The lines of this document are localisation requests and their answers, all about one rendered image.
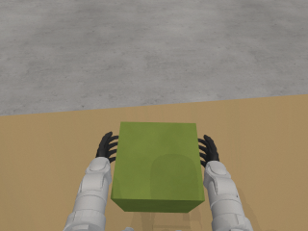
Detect right robot forearm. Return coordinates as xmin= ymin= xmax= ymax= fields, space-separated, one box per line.
xmin=203 ymin=161 xmax=253 ymax=231

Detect carton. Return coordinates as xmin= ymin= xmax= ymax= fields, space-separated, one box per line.
xmin=111 ymin=121 xmax=205 ymax=214

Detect left robot forearm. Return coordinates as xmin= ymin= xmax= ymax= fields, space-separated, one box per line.
xmin=63 ymin=157 xmax=112 ymax=231

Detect right robot hand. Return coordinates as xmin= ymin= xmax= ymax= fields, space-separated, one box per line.
xmin=197 ymin=135 xmax=219 ymax=167

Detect left robot hand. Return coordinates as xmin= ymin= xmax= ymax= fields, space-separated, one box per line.
xmin=95 ymin=131 xmax=119 ymax=163

